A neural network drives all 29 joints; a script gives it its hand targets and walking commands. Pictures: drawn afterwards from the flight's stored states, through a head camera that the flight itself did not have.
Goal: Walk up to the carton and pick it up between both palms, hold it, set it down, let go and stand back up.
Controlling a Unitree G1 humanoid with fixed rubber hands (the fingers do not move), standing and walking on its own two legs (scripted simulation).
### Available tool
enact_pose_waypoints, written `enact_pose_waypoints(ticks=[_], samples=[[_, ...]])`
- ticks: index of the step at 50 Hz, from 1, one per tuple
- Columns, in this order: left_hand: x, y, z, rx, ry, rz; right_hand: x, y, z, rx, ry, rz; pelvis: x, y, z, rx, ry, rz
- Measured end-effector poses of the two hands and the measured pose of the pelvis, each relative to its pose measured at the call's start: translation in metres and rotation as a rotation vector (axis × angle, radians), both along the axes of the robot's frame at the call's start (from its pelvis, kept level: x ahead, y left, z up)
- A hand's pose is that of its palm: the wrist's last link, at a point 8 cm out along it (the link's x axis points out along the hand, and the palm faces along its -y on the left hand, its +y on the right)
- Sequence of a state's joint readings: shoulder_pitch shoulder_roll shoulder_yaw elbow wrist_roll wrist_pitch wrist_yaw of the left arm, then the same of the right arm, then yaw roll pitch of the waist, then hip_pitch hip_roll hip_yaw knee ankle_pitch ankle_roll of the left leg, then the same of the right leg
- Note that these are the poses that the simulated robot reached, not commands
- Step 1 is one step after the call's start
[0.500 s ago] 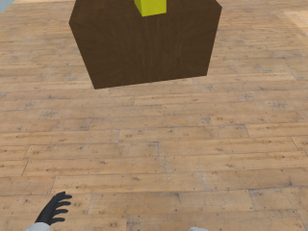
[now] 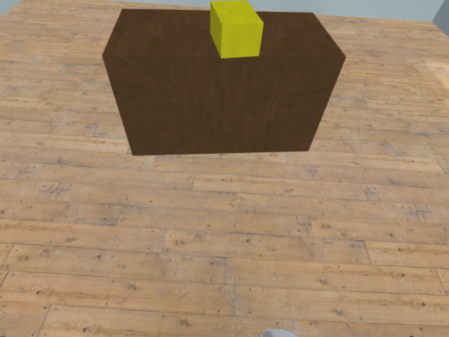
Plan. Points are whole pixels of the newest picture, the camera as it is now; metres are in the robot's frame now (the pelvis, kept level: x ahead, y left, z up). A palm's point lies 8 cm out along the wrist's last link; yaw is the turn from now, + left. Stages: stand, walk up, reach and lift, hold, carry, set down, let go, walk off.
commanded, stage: walk up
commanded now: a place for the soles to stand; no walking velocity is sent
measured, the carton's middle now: (234, 28) +1.40 -0.04 -0.06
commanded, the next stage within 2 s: none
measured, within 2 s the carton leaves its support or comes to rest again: neither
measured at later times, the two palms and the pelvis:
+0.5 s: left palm (89, 283) +0.24 +0.27 -0.06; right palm (410, 257) +0.30 -0.39 -0.09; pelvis +0.20 -0.07 +0.00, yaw +3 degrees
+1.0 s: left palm (133, 189) +0.47 +0.24 -0.08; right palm (402, 201) +0.45 -0.44 -0.09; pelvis +0.39 -0.10 -0.01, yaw +3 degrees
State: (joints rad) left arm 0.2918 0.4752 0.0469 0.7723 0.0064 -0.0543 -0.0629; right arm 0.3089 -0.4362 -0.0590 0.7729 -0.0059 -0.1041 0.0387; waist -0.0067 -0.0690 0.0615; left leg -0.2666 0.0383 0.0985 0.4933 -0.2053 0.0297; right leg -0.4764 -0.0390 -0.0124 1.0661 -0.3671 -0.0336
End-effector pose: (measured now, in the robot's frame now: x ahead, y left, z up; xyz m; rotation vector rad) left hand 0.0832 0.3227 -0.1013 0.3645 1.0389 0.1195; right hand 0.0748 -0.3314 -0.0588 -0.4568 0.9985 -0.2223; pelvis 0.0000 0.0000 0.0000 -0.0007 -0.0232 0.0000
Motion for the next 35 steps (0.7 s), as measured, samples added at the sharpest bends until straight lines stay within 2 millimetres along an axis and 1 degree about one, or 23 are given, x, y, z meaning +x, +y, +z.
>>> enact_pose_waypoints(ticks=[4,7,9,11,13,14,16,20,24,27,29,32,33,35], samples=[[0.051,-0.012,0.012,-0.006,-0.028,-0.031,0.005,-0.019,0.002,-0.009,0.045,-0.028,0.032,-0.01,0.004,0.008,0.009,-0.003],[0.089,-0.023,0.019,0.014,-0.038,-0.056,0.018,-0.037,-0.005,-0.003,0.062,-0.048,0.058,-0.021,0.002,0.016,0.009,-0.005],[0.116,-0.031,0.023,0.035,-0.055,-0.062,0.031,-0.05,-0.013,0.006,0.068,-0.06,0.078,-0.032,-0.002,0.023,0.009,-0.009],[0.141,-0.039,0.025,0.064,-0.084,-0.061,0.048,-0.064,-0.025,0.014,0.071,-0.065,0.099,-0.045,-0.01,0.026,0.005,-0.007],[0.16,-0.048,0.028,0.084,-0.121,-0.043,0.069,-0.072,-0.037,0.028,0.086,-0.06,0.116,-0.056,-0.014,0.001,-0.007,0.004],[0.166,-0.051,0.031,0.088,-0.134,-0.034,0.081,-0.073,-0.041,0.037,0.095,-0.054,0.124,-0.06,-0.014,0.003,-0.008,0.008],[0.171,-0.056,0.037,0.093,-0.139,-0.003,0.108,-0.071,-0.043,0.059,0.1,-0.032,0.139,-0.066,-0.009,0.008,-0.007,0.014],[0.165,-0.056,0.044,0.112,-0.087,0.058,0.165,-0.068,-0.039,0.087,0.076,0.027,0.169,-0.071,0.0,-0.001,-0.001,0.028],[0.158,-0.05,0.04,0.119,-0.014,0.109,0.217,-0.062,-0.033,0.09,0.073,0.081,0.197,-0.074,0.002,-0.013,0.0,0.045],[0.16,-0.045,0.029,0.105,0.029,0.138,0.257,-0.055,-0.028,0.08,0.059,0.118,0.221,-0.072,0.0,-0.022,0.001,0.058],[0.168,-0.043,0.017,0.087,0.046,0.149,0.285,-0.05,-0.025,0.065,0.039,0.136,0.238,-0.068,-0.005,-0.027,0.001,0.068],[0.189,-0.04,-0.005,0.059,0.062,0.15,0.322,-0.046,-0.022,0.028,-0.01,0.149,0.264,-0.06,-0.016,-0.005,-0.003,0.072],[0.198,-0.043,-0.01,0.046,0.069,0.149,0.331,-0.045,-0.02,0.019,-0.027,0.146,0.271,-0.058,-0.017,0.004,-0.007,0.067],[0.221,-0.051,-0.012,0.025,0.076,0.125,0.34,-0.046,-0.012,0.016,-0.052,0.12,0.284,-0.057,-0.013,-0.002,-0.01,0.061]])
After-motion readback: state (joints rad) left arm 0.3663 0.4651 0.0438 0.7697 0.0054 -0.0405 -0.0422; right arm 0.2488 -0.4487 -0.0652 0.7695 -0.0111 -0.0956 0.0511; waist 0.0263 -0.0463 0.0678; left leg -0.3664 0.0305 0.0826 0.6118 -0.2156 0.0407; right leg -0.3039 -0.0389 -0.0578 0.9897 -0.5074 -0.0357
